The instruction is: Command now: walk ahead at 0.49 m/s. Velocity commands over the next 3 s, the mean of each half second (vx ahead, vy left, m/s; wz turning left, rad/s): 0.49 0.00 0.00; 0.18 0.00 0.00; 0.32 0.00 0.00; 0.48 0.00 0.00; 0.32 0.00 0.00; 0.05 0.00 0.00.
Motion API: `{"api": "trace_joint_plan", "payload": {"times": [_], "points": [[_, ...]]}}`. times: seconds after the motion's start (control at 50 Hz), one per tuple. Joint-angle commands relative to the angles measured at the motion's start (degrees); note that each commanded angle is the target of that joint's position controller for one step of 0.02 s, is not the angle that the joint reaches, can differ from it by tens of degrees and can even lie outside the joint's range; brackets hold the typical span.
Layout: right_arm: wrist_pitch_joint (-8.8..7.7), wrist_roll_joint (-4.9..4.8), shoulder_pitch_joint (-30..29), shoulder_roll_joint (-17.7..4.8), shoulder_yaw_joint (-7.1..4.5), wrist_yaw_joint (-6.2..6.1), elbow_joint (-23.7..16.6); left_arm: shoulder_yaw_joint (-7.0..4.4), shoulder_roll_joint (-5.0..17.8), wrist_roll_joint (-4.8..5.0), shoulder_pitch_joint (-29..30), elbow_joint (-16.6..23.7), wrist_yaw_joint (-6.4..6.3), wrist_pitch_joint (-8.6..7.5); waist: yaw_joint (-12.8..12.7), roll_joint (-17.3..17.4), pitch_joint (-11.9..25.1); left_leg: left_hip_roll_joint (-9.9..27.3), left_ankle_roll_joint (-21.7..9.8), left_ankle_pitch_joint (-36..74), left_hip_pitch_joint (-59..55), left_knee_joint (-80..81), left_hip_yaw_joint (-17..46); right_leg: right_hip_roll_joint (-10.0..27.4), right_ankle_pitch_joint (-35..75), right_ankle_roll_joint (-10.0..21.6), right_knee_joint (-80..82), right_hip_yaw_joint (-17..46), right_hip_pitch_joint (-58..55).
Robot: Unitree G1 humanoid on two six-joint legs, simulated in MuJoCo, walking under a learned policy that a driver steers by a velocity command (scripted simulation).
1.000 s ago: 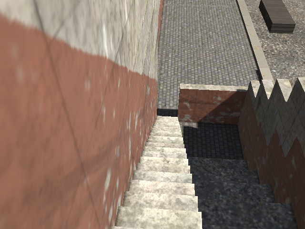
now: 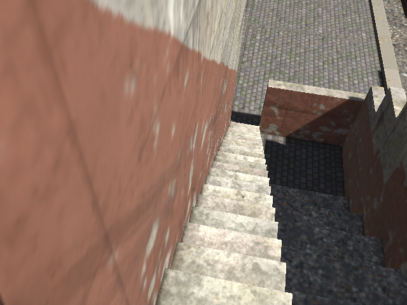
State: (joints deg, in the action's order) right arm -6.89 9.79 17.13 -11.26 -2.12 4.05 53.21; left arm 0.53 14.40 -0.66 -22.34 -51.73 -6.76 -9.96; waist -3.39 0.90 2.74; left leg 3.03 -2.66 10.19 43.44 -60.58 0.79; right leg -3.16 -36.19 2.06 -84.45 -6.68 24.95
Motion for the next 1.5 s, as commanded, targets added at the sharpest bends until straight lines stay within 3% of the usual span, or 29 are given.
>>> {"api": "trace_joint_plan", "payload": {"times": [0.02,0.06,0.08,0.1,0.12,0.16,0.18,0.2,0.24,0.32,0.4,0.5,0.52,0.54,0.56,0.66,0.72,0.82,0.86,0.92,0.98,1.0,1.08,1.2,1.34,1.4,1.44,1.46,1.5], "points": [[0.31,3.00,25.98,4.14,2.03,1.90,0.13,-0.03,5.48,-0.15,21.20,10.60,4.00,0.77,16.05,2.92,-5.47,2.99,0.23,22.12,-47.86,2.89,3.76,5.25,-8.30,6.41,14.12,13.29,53.37],[0.95,-0.40,23.56,-3.64,0.04,2.67,-3.51,-2.17,12.38,1.91,5.61,6.62,3.32,-1.40,11.42,13.80,-6.59,-4.66,3.36,25.45,-50.51,34.00,-15.38,-8.34,-15.80,-5.16,4.02,-3.24,32.14],[1.00,2.40,15.60,-4.88,1.44,4.42,-5.80,-0.96,10.45,4.97,-8.31,0.92,3.04,-1.75,4.01,12.26,-11.85,0.42,1.40,28.68,-49.28,51.00,-9.16,-8.46,-18.97,-6.92,-7.75,1.92,24.50],[1.97,4.48,25.03,1.30,2.02,4.42,-4.11,-0.42,12.46,3.64,-11.74,-5.03,4.23,0.59,14.26,7.67,-8.62,0.60,0.30,24.68,-54.66,59.47,-7.30,-9.94,-8.77,-4.65,-18.24,10.15,15.46],[2.44,2.35,32.68,-2.91,0.85,4.08,-4.72,0.04,10.63,-1.28,-9.75,-2.72,7.66,2.16,14.03,8.40,-2.42,6.33,-6.20,21.59,-70.18,41.11,0.31,-6.34,1.74,-4.13,-28.19,18.36,22.40],[6.00,-3.19,34.89,-14.93,-1.52,7.24,-7.33,0.12,4.71,-1.46,-17.86,1.76,11.28,2.94,11.62,10.67,25.57,23.14,-31.58,58.01,-88.56,11.15,33.77,-9.04,-6.05,-6.34,-38.57,26.97,35.47],[5.16,-2.79,27.65,-17.20,-2.56,7.49,-7.62,0.76,5.39,2.17,-10.38,5.06,10.44,2.34,10.67,5.99,15.84,28.98,-34.25,56.54,-82.95,17.44,36.69,-6.22,-9.46,-8.48,-50.70,21.82,55.13],[4.18,-4.10,19.23,-15.51,-2.60,7.29,-6.16,2.22,3.41,1.21,-5.14,7.87,8.77,1.95,7.77,4.32,6.79,32.97,-31.69,4.71,-68.43,27.88,54.90,4.17,-2.98,-9.62,-40.96,25.53,66.32],[1.60,-3.17,6.67,-0.90,2.02,5.34,-7.55,3.02,4.94,-0.78,2.15,7.11,6.31,2.79,1.96,-10.64,-12.76,26.55,-22.17,0.35,-23.24,31.23,37.11,15.31,16.33,-10.83,1.59,23.90,51.02],[-1.61,-5.61,6.51,-5.67,0.09,0.54,-7.66,0.19,5.65,-6.18,-0.69,0.65,10.34,5.46,1.53,-1.58,-9.22,2.56,-12.40,-19.21,3.18,21.02,12.70,10.51,49.98,-6.00,11.94,15.40,19.34],[0.69,-3.95,10.05,-4.87,1.16,0.64,-6.54,1.33,4.36,-2.55,8.88,4.58,9.78,6.18,4.52,-0.77,-8.81,0.99,-9.79,-33.83,-2.13,11.40,10.61,9.31,60.44,-3.26,39.69,10.11,8.10],[0.05,-2.14,-8.50,-12.43,-1.96,0.89,-11.04,-3.78,12.22,-2.30,-24.85,-7.06,8.57,3.86,-8.23,-5.95,-6.19,-1.47,-1.63,-5.80,-10.02,-29.90,3.03,2.77,50.56,-3.14,50.83,1.74,-23.81],[0.99,-6.71,-6.80,-10.51,-1.59,1.08,-9.52,-4.30,12.07,-2.57,-27.37,-9.70,7.76,3.46,-9.87,-16.26,-8.83,-7.58,-0.98,-21.88,-19.81,-54.15,4.89,7.52,58.66,1.20,87.67,6.10,-15.53],[1.20,-3.74,13.18,-0.24,0.49,4.08,-7.52,-4.36,20.00,-1.14,-21.30,-5.61,10.08,2.57,3.88,-19.33,10.88,-13.56,3.99,-57.40,7.91,-73.03,3.61,22.23,128.46,20.91,40.07,20.59,-52.17],[1.47,-5.18,7.43,-3.46,-0.86,3.78,-12.29,-5.65,20.23,-2.07,-23.40,-3.76,10.11,2.02,-1.17,-12.44,14.96,-14.84,8.13,-63.17,26.18,-80.24,5.58,27.71,149.53,26.53,36.47,30.78,-60.57],[1.73,-7.01,5.06,4.04,2.93,3.61,-13.01,1.37,-1.23,-1.05,-3.10,-1.10,5.06,1.33,10.33,0.73,-7.04,0.67,2.25,-17.06,11.46,-34.73,2.69,16.58,72.91,8.25,50.43,16.50,9.97],[3.59,-7.34,3.35,2.13,3.49,7.26,-14.04,-0.85,11.48,-3.54,6.75,-0.97,3.44,-0.71,12.65,-0.75,-1.03,-0.75,3.98,3.14,-11.66,-27.21,-0.10,9.05,59.71,8.13,46.24,9.96,24.00],[5.42,-2.34,-11.44,-0.73,3.40,4.82,-14.98,1.20,1.44,-0.13,-15.78,-5.52,0.59,1.59,-6.47,-2.17,-6.23,5.18,4.47,17.63,19.14,26.53,2.96,11.56,34.81,6.85,26.94,16.87,-21.74],[6.85,-3.19,-9.01,-0.14,3.74,5.95,-14.49,0.38,8.04,-4.37,-8.80,-4.71,4.93,3.13,-0.44,-8.82,-6.87,-1.21,2.95,22.31,-17.80,16.20,-3.17,11.29,23.21,10.63,33.50,19.95,13.54],[6.12,-3.09,-6.19,-4.81,2.74,5.61,-13.56,-0.59,11.40,-0.66,-1.61,-0.81,5.34,4.10,0.73,-2.84,-8.89,-0.99,2.00,10.60,-21.29,40.79,-2.68,9.51,22.48,9.60,23.88,22.35,2.80],[4.06,-3.61,22.12,-13.62,-1.17,2.78,-5.83,0.21,3.30,-2.72,-15.45,-5.58,11.85,5.57,4.61,20.45,16.54,13.51,-16.53,60.98,-73.39,24.48,6.09,-2.62,-12.94,-4.54,-34.41,10.76,21.81],[4.04,-4.49,16.79,-10.79,-0.60,4.97,-7.69,-0.29,5.81,-1.17,-12.60,-2.35,12.31,5.32,4.78,9.50,21.12,16.87,-21.78,62.84,-74.30,17.90,15.24,-1.79,-17.18,-7.18,-41.14,12.62,31.80],[1.62,-10.54,0.34,-8.62,2.84,7.51,-9.80,5.11,-1.85,1.40,-7.26,5.05,8.68,3.64,-3.82,5.97,-0.13,16.59,-15.08,4.35,-27.43,37.10,21.72,8.76,-7.72,-12.72,-20.82,11.36,27.41],[0.81,-5.69,5.44,-12.86,0.13,2.98,-4.75,1.06,2.85,-5.03,-6.66,-0.71,8.63,5.95,2.09,7.92,-3.92,7.81,-13.95,-35.66,-2.42,35.72,13.84,6.13,32.37,-6.19,6.89,4.95,5.90],[-0.56,-5.50,-4.74,-10.41,-0.03,0.98,-6.65,1.60,4.22,-2.97,4.99,3.49,3.78,3.43,3.26,4.34,-1.16,11.45,-13.11,-25.29,-15.99,25.94,18.59,5.99,9.74,-7.25,19.83,6.87,6.69],[0.86,-2.37,-6.10,-12.37,-2.21,2.23,-9.09,-1.44,11.03,-0.05,-16.49,-4.35,3.95,0.76,-4.03,-8.66,2.75,-2.27,-7.89,-17.36,-5.75,-1.24,1.93,-1.07,29.33,-0.07,35.03,2.07,-21.90],[0.83,-5.04,-13.37,-2.76,-0.99,2.63,-15.13,-3.01,16.00,-0.91,-24.04,-4.41,5.32,-2.35,-7.90,-15.26,-2.65,-13.38,0.14,-47.29,29.14,-37.50,5.61,17.88,59.78,20.40,45.88,41.25,-35.75],[1.72,-11.81,-9.10,-8.52,-2.68,-4.53,-5.86,-3.71,9.60,-1.00,-28.80,-6.73,6.85,3.05,-7.55,1.62,-7.78,-6.19,-0.35,-41.71,37.65,-28.36,5.69,24.91,58.97,11.63,50.40,50.95,-37.99],[4.79,-11.27,-9.30,-5.14,-1.41,-7.66,-6.46,-3.67,8.93,-1.37,-16.35,-3.75,6.83,6.03,0.39,-1.07,-14.17,-2.10,2.07,-30.08,23.85,-17.28,3.66,21.10,47.38,7.13,52.89,42.65,-19.80]]}}
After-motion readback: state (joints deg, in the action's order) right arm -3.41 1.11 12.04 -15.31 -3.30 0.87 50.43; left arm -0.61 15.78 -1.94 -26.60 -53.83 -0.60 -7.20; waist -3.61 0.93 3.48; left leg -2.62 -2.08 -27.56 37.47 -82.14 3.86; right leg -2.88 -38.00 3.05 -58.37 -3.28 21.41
